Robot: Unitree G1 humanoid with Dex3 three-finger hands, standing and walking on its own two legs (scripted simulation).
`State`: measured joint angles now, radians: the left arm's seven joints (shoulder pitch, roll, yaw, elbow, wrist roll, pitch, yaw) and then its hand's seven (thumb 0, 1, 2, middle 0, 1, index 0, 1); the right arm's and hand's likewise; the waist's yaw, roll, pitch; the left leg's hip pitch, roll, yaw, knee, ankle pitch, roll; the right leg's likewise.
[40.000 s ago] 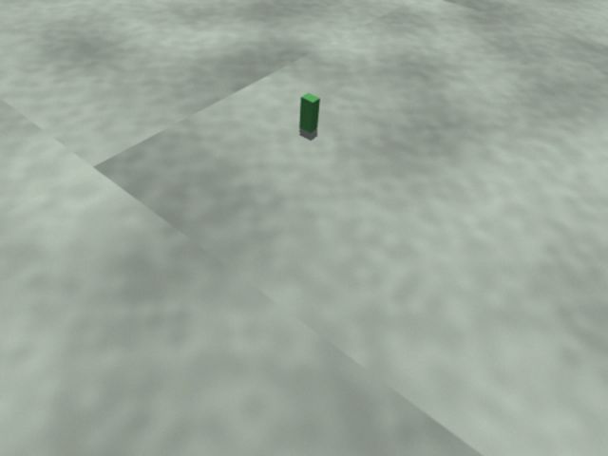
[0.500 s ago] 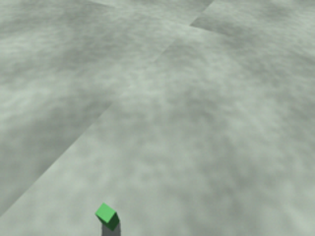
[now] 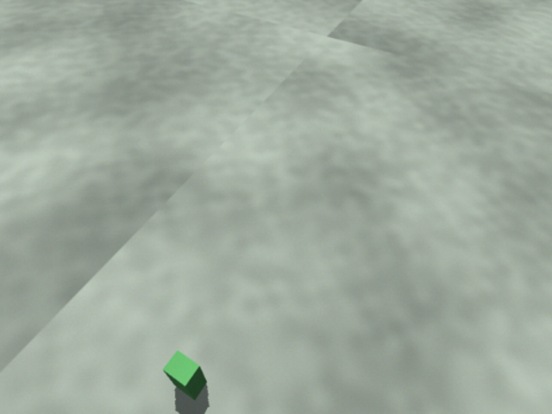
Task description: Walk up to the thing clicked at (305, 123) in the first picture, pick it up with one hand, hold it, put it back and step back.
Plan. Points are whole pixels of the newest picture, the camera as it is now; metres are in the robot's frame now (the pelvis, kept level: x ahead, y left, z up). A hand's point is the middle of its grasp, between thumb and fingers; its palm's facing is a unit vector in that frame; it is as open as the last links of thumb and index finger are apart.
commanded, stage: step back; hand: left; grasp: from the side
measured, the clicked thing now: (186, 376) +0.35 +0.23 -0.68
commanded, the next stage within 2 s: none
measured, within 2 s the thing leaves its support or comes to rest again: neither
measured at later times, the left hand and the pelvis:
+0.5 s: hand out of the picture +0.04 +0.31 -0.18, palm faces -0.09 -0.93 -0.35, open 7.4 cm; pelvis -0.09 +0.06 -0.01, yaw -3 degrees
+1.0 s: hand out of the picture -0.08 +0.28 -0.15, palm faces -0.06 -0.91 -0.40, open 7.4 cm; pelvis -0.22 +0.03 -0.02, yaw -3 degrees
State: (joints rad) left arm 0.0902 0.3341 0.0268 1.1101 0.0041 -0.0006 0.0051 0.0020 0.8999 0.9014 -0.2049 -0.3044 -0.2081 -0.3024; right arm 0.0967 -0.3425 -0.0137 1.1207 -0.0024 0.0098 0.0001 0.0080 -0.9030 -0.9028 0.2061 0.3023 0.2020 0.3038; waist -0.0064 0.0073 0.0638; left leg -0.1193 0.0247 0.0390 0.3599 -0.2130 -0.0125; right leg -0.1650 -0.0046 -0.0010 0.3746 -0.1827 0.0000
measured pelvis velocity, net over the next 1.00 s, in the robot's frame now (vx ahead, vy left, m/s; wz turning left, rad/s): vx -0.22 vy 0.03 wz -0.06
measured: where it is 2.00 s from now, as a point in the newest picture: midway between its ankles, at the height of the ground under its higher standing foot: outside the picture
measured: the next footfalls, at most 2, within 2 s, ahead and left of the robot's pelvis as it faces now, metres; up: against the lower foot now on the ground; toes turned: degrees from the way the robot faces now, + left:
right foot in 0.72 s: -0.13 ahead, -0.09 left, +0.00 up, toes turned -2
left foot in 1.06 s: -0.21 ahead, +0.14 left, +0.00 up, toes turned -5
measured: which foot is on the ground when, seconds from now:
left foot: down 0.00-0.74, up 0.76-1.00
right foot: down 0.00-0.26, up 0.28-0.70, down 0.72-1.00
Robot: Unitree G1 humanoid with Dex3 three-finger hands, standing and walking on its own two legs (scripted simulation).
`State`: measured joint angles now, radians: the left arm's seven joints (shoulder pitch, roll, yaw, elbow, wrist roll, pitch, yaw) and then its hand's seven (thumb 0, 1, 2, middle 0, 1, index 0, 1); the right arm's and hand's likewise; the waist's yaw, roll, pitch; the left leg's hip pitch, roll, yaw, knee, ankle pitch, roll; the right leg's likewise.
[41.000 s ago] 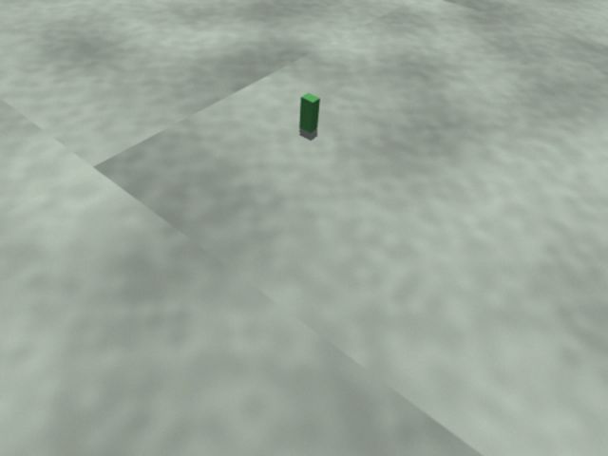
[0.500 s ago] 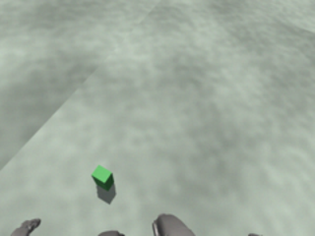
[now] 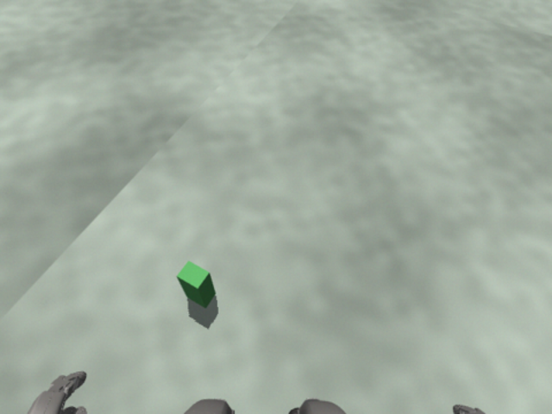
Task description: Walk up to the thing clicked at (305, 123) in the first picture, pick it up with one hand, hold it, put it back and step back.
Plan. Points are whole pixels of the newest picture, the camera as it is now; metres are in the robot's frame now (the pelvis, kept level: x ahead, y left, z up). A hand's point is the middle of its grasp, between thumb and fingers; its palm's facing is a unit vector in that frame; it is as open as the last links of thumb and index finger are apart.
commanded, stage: step back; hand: left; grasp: from the side
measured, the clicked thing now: (197, 285) +0.55 +0.24 -0.66
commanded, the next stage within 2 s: none
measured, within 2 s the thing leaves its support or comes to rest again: neither
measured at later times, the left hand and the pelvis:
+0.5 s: hand out of the picture -0.08 +0.24 -0.15, palm faces -0.04 -0.91 -0.41, open 7.4 cm; pelvis -0.17 -0.04 -0.01, yaw -2 degrees
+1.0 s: hand out of the picture -0.23 +0.22 -0.15, palm faces +0.02 -0.92 -0.38, open 7.4 cm; pelvis -0.33 -0.05 +0.00, yaw +1 degrees
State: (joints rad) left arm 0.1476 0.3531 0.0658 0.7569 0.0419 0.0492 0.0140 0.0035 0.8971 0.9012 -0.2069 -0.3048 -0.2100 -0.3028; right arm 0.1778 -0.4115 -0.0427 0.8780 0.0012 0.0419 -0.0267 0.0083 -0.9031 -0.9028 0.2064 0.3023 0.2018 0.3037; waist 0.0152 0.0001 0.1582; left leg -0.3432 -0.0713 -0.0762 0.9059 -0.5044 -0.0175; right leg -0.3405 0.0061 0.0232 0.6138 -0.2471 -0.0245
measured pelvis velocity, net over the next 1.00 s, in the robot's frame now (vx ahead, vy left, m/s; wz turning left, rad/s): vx -0.33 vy -0.05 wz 0.02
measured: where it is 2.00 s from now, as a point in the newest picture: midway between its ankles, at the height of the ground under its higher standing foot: outside the picture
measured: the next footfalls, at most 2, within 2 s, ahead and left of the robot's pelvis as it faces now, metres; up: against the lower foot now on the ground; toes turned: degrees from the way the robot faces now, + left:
left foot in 0.06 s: +0.00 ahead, +0.11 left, +0.00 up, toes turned -1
right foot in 0.44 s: -0.13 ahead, -0.17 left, +0.00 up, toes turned +1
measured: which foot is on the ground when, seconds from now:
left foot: up 0.00-0.04, down 0.06-0.46, up 0.48-0.74, down 0.76-1.00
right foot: down 0.00-0.10, up 0.12-0.42, down 0.44-0.78, up 0.80-1.00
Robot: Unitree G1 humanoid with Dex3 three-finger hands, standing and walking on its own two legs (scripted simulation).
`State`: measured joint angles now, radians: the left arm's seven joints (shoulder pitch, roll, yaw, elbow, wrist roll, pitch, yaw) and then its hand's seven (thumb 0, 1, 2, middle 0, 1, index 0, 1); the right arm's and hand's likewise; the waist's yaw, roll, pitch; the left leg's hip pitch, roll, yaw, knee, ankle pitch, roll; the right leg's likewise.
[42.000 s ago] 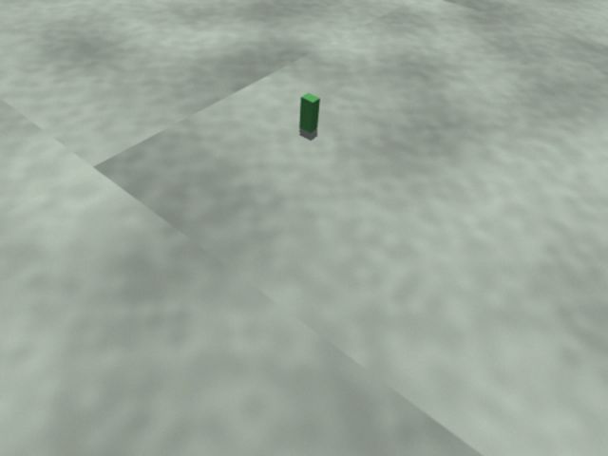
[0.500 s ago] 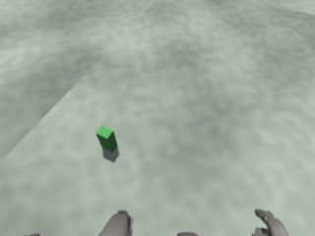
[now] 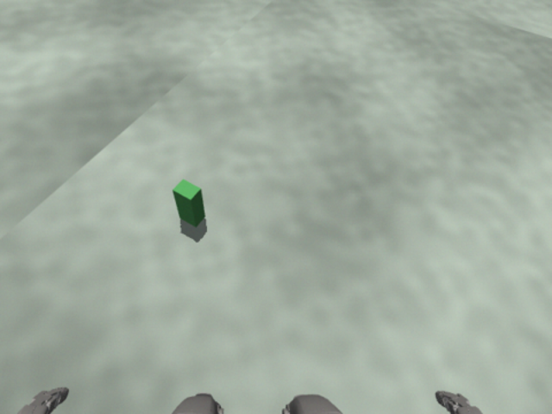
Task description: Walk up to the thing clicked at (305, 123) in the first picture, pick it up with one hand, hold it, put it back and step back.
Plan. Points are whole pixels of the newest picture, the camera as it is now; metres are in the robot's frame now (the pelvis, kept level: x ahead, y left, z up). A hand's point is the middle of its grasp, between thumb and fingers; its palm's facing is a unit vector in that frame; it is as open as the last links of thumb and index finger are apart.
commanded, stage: step back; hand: left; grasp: from the side
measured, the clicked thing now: (189, 204) +0.89 +0.28 -0.66
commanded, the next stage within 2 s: stand in 1.24 s
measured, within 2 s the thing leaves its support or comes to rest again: neither
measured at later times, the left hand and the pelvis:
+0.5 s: hand out of the picture -0.05 +0.27 -0.14, palm faces +0.04 -0.91 -0.40, open 7.4 cm; pelvis -0.10 -0.01 +0.00, yaw +2 degrees
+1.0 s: hand out of the picture +0.00 +0.26 -0.15, palm faces +0.07 -0.93 -0.35, open 7.4 cm; pelvis -0.06 -0.01 +0.01, yaw +3 degrees
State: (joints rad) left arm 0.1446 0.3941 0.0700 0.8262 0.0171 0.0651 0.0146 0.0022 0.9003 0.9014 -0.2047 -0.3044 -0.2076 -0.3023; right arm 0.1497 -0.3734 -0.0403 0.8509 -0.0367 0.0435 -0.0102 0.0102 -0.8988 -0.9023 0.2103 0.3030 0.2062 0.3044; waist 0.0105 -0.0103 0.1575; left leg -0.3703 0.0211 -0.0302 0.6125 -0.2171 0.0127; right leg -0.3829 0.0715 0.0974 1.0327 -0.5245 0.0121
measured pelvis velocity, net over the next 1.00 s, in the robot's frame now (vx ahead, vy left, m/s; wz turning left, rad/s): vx -0.06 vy -0.01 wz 0.06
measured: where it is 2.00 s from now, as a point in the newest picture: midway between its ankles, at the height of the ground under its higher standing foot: outside the picture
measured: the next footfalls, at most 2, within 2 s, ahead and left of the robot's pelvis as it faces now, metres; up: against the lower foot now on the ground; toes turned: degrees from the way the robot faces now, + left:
right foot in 0.08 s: -0.03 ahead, -0.13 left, +0.00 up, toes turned +3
left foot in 0.36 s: -0.01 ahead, +0.12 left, +0.00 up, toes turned +3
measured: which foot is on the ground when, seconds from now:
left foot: down 0.00-0.10, up 0.12-0.34, down 0.36-1.00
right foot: up 0.00-0.06, down 0.08-1.00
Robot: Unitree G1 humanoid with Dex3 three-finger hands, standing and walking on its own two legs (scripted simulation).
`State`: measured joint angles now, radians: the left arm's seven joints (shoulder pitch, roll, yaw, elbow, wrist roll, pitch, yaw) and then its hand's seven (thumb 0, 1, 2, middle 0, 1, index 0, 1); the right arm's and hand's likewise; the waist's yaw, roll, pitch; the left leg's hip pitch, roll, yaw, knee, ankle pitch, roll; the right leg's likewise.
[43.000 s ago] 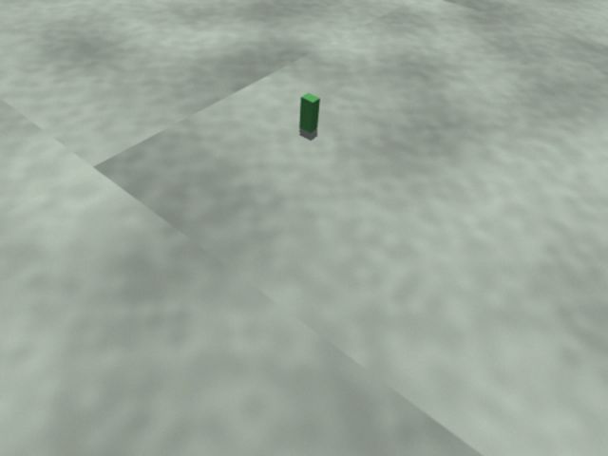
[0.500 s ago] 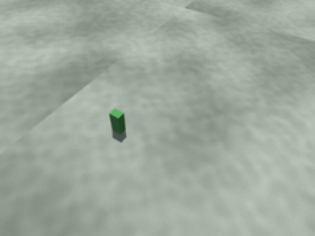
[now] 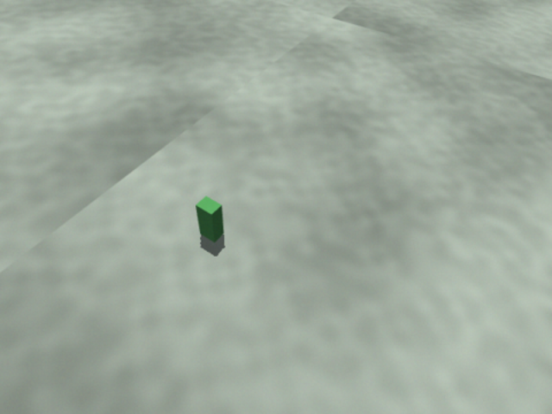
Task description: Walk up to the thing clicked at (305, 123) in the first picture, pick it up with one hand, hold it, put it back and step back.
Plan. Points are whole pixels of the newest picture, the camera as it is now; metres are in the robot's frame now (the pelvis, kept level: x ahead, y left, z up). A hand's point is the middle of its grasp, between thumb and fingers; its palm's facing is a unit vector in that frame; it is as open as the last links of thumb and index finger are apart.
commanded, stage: step back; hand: left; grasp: from the side
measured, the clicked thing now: (210, 220) +0.97 +0.23 -0.67
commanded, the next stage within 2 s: stand in 0.24 s
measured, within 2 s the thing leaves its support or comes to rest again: neither
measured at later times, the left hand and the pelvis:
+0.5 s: hand out of the picture +0.10 +0.26 -0.14, palm faces -0.02 -0.94 -0.34, open 7.4 cm; pelvis +0.00 +0.01 +0.01, yaw -1 degrees
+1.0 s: hand out of the picture +0.04 +0.26 -0.14, palm faces -0.03 -0.94 -0.34, open 7.4 cm; pelvis -0.02 +0.01 +0.02, yaw +0 degrees
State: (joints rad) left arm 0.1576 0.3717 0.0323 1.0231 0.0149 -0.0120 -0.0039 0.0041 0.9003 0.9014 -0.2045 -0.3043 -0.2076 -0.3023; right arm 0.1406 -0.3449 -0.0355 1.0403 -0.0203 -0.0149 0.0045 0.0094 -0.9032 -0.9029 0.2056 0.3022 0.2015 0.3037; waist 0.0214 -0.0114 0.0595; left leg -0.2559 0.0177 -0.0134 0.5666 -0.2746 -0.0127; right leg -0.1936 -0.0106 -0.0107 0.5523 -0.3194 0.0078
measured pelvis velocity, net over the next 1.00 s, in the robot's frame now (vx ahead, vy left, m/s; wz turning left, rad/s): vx -0.02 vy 0.01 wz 0.00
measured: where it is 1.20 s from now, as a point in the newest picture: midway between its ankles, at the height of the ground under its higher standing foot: outside the picture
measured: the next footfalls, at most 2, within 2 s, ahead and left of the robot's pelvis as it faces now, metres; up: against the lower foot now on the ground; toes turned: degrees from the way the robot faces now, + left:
none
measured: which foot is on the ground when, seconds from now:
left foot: down 0.00-1.00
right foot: down 0.00-1.00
